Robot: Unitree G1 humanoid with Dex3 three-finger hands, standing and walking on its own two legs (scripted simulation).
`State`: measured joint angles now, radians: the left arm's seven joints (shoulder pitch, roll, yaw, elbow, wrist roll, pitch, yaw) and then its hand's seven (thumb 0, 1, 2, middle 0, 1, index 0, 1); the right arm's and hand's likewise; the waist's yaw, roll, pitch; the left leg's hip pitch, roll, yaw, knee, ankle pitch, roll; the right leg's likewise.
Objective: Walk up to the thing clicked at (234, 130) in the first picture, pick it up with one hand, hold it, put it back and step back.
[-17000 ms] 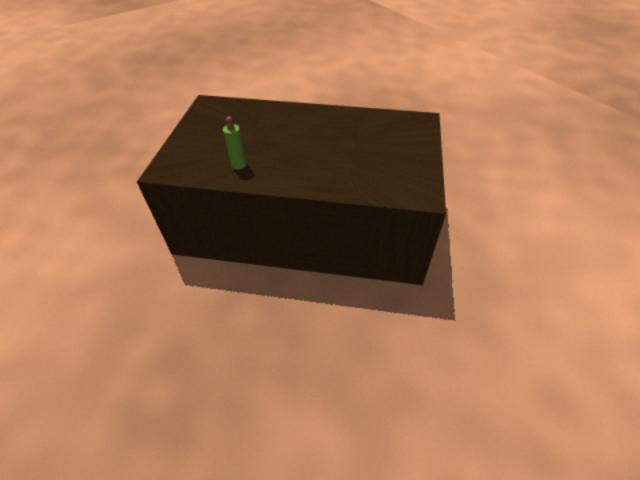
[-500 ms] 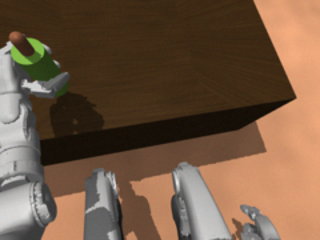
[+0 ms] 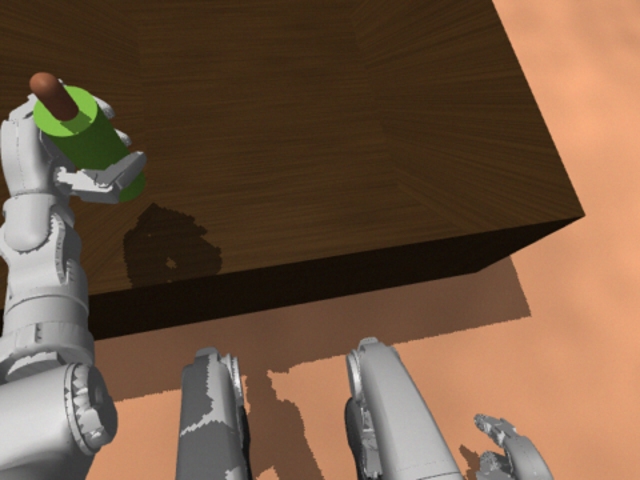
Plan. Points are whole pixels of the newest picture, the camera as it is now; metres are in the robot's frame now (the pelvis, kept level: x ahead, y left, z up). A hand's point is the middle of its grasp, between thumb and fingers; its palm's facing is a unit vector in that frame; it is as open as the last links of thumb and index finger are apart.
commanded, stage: lift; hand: left
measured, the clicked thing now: (90, 141) +0.49 +0.22 +0.04
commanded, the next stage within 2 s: hold in 1.56 s
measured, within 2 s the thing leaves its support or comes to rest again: neither
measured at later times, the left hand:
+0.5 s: hand (68, 157) +0.44 +0.22 +0.08, palm faces +0.11 -0.99 -0.04, open 8.1 cm
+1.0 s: hand (13, 162) +0.39 +0.21 +0.17, palm faces +0.11 -0.99 -0.02, open 8.1 cm
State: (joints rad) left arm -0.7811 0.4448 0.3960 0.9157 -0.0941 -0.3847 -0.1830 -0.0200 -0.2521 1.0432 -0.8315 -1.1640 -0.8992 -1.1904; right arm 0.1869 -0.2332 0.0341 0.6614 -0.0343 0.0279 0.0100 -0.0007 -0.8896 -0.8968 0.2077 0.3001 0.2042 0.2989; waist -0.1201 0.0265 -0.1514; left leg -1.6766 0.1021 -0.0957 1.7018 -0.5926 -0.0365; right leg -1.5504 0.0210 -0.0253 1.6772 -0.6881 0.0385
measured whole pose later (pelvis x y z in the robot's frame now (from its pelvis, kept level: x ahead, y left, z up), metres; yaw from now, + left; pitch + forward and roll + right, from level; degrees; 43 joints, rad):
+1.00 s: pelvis +0.03 +0.00 +0.14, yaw +4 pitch +16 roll -3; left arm -0.30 0.26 0.20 0.57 -0.17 -0.35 -0.14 -0.02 -0.25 1.07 -0.83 -1.17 -0.90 -1.19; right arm 0.20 -0.23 0.01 0.66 0.02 -0.02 -0.04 0.00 -0.91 -0.90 0.21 0.30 0.20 0.30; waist -0.04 0.02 -0.09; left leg -0.97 0.08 -0.04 1.15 -0.46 -0.04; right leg -0.86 -0.01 -0.02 1.12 -0.53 0.03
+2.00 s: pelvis +0.05 +0.00 +0.18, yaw +4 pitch +7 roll -1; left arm -0.15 0.20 0.15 0.49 -0.18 -0.36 -0.15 -0.02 -0.25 1.11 -0.81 -1.21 -0.87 -1.24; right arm 0.22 -0.22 0.00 0.67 0.01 -0.01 -0.05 0.00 -0.90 -0.90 0.21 0.30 0.20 0.30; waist -0.03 0.02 -0.03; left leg -0.63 0.08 -0.01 0.88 -0.38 -0.04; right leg -0.53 -0.01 -0.01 0.86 -0.46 0.03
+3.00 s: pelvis +0.05 -0.01 +0.19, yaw +4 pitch +5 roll -1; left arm -0.16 0.20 0.15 0.50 -0.19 -0.36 -0.17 -0.02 -0.24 1.11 -0.80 -1.23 -0.86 -1.25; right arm 0.22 -0.22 0.00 0.68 0.01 -0.02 -0.05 0.01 -0.90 -0.90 0.21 0.30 0.20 0.30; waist -0.02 0.02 -0.01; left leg -0.55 0.07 -0.01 0.81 -0.35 -0.04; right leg -0.46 -0.02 -0.01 0.79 -0.43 0.03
